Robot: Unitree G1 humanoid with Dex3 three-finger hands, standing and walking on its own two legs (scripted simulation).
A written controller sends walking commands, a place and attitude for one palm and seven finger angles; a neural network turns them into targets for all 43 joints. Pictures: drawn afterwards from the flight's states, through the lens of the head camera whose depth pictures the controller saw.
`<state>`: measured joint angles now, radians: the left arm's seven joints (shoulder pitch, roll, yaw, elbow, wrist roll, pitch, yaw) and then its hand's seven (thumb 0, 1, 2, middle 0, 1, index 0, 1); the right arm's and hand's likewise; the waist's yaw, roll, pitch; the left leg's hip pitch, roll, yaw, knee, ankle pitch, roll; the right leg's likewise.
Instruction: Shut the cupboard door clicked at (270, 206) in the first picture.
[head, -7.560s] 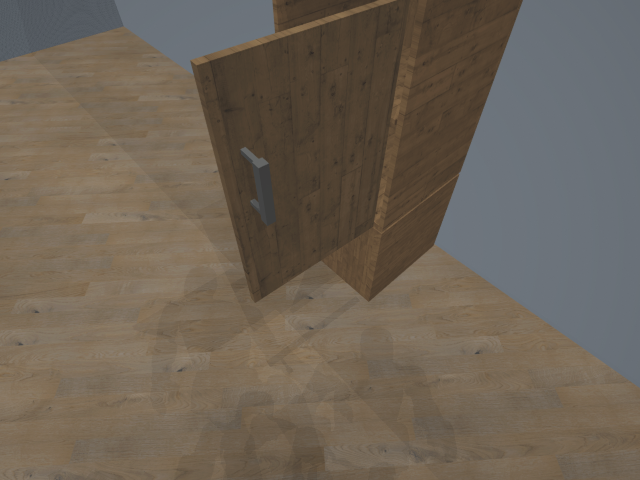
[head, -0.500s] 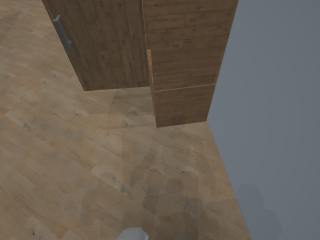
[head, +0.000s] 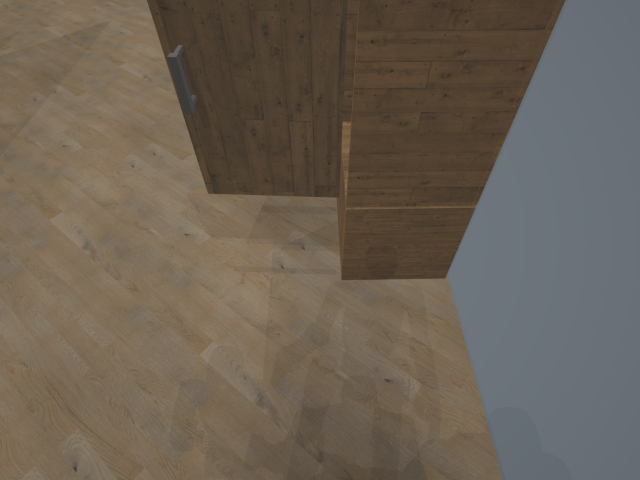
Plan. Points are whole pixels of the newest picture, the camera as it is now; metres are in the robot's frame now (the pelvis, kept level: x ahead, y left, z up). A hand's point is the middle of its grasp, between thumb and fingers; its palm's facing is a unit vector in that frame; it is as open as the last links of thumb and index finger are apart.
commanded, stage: take the last steps up to it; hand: left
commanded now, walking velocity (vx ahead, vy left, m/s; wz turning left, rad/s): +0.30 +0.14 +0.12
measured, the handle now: (184, 80) +0.88 +0.36 +0.04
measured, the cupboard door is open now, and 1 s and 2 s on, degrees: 86 86 86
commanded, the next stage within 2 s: come to a stop and stand still in 0.94 s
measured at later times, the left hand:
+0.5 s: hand out of the picture +0.11 +0.25 -0.18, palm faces +0.14 -0.97 -0.18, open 7.4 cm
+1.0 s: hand (177, 334) +0.36 +0.28 -0.16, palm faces +0.10 -0.97 -0.20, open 7.2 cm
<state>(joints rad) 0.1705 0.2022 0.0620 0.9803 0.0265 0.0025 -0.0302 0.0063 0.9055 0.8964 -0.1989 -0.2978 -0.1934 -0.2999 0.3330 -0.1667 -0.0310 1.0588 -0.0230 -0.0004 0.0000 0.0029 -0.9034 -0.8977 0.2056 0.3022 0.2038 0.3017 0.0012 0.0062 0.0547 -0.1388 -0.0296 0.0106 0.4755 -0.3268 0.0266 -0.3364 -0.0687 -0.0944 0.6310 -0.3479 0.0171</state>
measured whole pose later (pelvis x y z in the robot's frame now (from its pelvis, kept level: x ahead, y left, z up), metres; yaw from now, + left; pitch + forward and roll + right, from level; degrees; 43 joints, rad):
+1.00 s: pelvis +0.36 +0.09 +0.01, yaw +2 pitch +0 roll +1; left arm 0.28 0.18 0.06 1.07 0.02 -0.06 0.00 -0.01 0.93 0.90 -0.20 -0.30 -0.20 -0.30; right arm 0.21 -0.16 -0.05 1.05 -0.02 -0.01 0.02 0.01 -0.92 -0.90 0.20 0.30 0.20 0.30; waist 0.02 -0.02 0.06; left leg -0.45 0.08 0.09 0.66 -0.24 -0.03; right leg -0.09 -0.05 -0.13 0.37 -0.28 -0.01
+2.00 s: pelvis +0.43 +0.11 +0.00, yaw -1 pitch -1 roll +0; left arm 0.25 0.17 -0.01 1.07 0.01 0.00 0.03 0.00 0.91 0.90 -0.20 -0.30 -0.20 -0.30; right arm 0.29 -0.18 0.00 1.01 -0.02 -0.01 -0.03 0.01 -0.93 -0.90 0.20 0.30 0.20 0.30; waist -0.01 0.04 0.03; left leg -0.18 -0.01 0.08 0.51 -0.33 0.04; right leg -0.22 -0.02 -0.03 0.52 -0.29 0.00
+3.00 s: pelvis +0.44 +0.08 +0.00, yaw -1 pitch +0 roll +1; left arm 0.24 0.16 0.01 1.08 0.01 -0.01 0.04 0.00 0.91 0.90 -0.20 -0.30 -0.20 -0.30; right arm 0.26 -0.17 0.00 1.09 -0.01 0.02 -0.03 0.00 -0.91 -0.90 0.20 0.30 0.20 0.30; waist 0.01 0.01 0.05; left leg -0.14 0.01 0.07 0.45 -0.31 -0.01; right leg -0.21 0.01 -0.04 0.51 -0.30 -0.04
